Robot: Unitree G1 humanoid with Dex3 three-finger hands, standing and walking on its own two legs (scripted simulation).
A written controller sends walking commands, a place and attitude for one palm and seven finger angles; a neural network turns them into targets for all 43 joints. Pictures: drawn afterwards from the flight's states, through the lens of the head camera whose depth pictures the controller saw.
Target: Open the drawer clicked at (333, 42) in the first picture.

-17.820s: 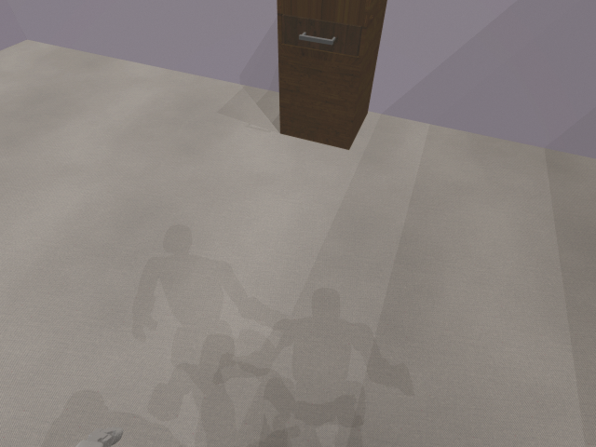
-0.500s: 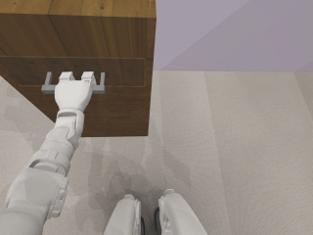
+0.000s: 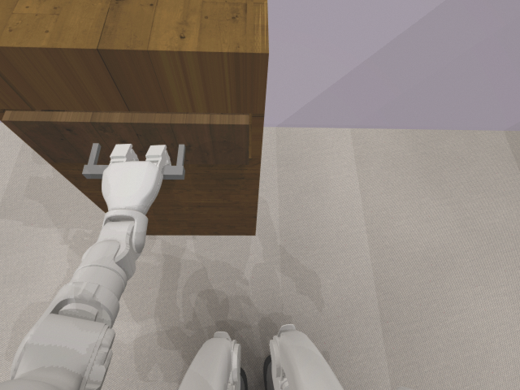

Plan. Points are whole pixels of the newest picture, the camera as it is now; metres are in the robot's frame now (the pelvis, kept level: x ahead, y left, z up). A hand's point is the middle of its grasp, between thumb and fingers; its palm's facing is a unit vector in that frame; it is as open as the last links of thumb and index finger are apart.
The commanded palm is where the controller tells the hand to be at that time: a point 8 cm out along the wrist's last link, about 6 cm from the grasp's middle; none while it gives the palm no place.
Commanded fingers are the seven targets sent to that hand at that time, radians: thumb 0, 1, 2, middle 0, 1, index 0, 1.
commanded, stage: pull the drawer open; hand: left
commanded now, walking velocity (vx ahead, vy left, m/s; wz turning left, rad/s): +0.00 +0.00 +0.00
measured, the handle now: (136, 161) +0.49 +0.21 -0.05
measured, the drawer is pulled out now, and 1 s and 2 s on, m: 0.02 0.09 0.17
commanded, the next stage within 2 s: none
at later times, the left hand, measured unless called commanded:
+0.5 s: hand (143, 213) +0.40 +0.20 -0.07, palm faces -0.04 -0.08 -1.00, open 5.2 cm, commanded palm +0.36 +0.20 -0.02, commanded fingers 0.00 0.90 0.90 -0.40 -1.35 -0.40 -1.35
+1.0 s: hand (139, 236) +0.36 +0.20 -0.07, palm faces -0.04 -0.07 -1.00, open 5.2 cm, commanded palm +0.32 +0.20 -0.02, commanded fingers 0.00 0.90 0.90 -0.40 -1.35 -0.40 -1.35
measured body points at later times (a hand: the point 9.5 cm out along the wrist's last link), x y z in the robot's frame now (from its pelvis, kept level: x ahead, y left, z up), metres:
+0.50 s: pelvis +0.00 +0.00 +0.01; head +0.14 +0.01 +0.43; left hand +0.40 +0.20 -0.02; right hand +0.10 -0.26 -0.13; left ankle -0.01 +0.06 -0.61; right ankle +0.02 -0.07 -0.61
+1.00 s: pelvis -0.01 +0.00 +0.01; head +0.11 +0.00 +0.44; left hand +0.36 +0.20 -0.02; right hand +0.10 -0.25 -0.13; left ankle -0.01 +0.06 -0.61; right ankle +0.02 -0.07 -0.61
